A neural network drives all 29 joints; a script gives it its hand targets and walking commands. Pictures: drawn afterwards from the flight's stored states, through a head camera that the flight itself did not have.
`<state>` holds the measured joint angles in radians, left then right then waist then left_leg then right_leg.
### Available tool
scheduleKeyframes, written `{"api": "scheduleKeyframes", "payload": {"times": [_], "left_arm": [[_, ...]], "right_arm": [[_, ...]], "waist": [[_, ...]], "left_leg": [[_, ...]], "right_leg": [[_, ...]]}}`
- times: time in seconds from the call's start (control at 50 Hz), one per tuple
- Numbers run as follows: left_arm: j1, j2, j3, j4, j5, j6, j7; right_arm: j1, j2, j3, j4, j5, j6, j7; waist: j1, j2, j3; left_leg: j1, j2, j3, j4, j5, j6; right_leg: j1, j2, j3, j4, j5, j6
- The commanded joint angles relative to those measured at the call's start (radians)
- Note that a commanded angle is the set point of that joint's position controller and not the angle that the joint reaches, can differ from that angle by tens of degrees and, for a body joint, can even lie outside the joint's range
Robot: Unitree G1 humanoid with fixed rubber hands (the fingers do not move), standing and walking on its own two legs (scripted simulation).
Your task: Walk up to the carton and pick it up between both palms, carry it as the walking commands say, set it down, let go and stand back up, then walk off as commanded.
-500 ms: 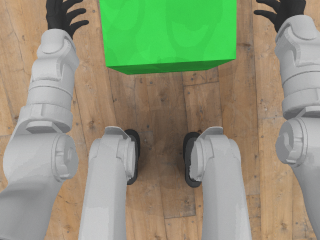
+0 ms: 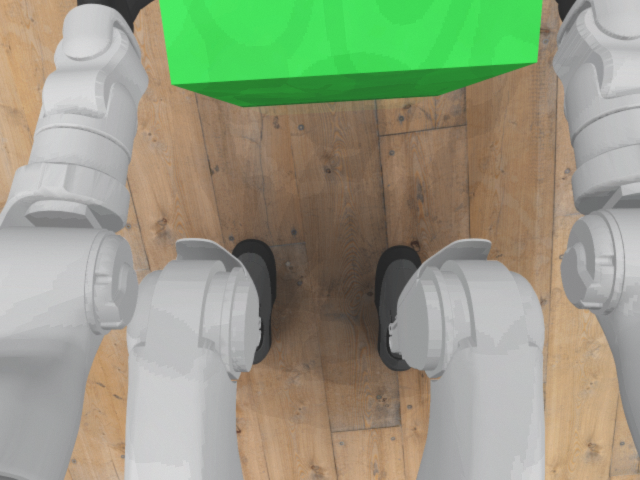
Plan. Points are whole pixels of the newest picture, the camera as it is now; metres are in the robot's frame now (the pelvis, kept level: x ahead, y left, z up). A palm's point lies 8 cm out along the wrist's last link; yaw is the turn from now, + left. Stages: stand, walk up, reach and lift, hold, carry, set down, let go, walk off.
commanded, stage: reach and lift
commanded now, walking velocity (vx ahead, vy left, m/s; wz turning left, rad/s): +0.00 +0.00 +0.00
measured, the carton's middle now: (341, 16) +0.53 -0.02 -0.23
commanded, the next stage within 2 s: none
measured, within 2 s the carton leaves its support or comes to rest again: leaves its support in 1.48 s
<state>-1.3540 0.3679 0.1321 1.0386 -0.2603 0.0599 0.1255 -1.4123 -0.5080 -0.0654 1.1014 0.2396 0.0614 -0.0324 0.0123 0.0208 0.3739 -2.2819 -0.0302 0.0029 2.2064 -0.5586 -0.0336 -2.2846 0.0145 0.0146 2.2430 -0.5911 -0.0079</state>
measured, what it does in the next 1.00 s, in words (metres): stands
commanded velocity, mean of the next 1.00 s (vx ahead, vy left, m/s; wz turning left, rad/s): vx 0.00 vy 0.00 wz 0.00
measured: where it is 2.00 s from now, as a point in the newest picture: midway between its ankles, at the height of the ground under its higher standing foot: (324, 324)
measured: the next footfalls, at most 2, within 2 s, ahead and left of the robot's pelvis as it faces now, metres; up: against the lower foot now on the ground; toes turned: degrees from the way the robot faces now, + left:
none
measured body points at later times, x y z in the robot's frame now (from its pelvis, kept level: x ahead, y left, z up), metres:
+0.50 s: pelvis -0.01 +0.00 +0.01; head +0.36 -0.02 +0.26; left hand +0.54 +0.17 -0.17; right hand +0.55 -0.21 -0.17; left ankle +0.12 +0.12 -0.33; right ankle +0.11 -0.11 -0.33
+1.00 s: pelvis -0.01 +0.00 +0.01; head +0.37 -0.02 +0.25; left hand +0.54 +0.17 -0.17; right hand +0.55 -0.20 -0.17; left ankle +0.12 +0.12 -0.33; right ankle +0.11 -0.12 -0.33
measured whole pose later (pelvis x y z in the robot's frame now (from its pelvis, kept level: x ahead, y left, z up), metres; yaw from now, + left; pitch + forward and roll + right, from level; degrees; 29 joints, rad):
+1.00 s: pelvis -0.01 +0.00 +0.01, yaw +0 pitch +38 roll +2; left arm -1.43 0.33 0.07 1.14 -0.31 0.01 0.15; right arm -1.51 -0.45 0.06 1.22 0.29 0.02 -0.05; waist 0.01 0.03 0.36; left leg -2.28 -0.04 0.00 2.15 -0.53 -0.04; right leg -2.28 0.02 0.02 2.18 -0.56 0.00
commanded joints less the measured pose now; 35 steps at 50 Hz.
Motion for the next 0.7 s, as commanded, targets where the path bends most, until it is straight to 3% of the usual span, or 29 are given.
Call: {"api": "scheduleKeyframes", "payload": {"times": [0.0, 0.34, 0.68], "left_arm": [[-0.2, 0.121, 0.015, -0.072, -0.002, -0.02, -0.003], [-0.251, 0.085, 0.004, -0.035, 0.003, -0.036, 0.007], [-0.291, -0.058, -0.069, -0.031, -0.016, -0.06, 0.023]], "right_arm": [[-0.239, -0.151, -0.016, -0.085, 0.002, -0.021, -0.003], [-0.289, -0.089, 0.013, -0.026, 0.009, -0.026, -0.008], [-0.34, 0.068, 0.092, -0.023, 0.027, -0.05, -0.034]], "waist": [[-0.005, -0.07, -1.279], [0.005, -0.062, -1.215], [0.006, -0.07, -1.243]], "left_leg": [[0.588, 0.011, 0.038, -0.132, 0.326, -0.013], [0.551, 0.011, 0.037, -0.16, 0.271, -0.011], [0.553, -0.016, 0.039, -0.178, 0.307, -0.008]], "right_leg": [[0.655, -0.025, 0.003, -0.181, 0.377, 0.023], [0.6, -0.023, 0.008, -0.212, 0.31, 0.019], [0.641, 0.003, 0.006, -0.229, 0.362, 0.023]]}}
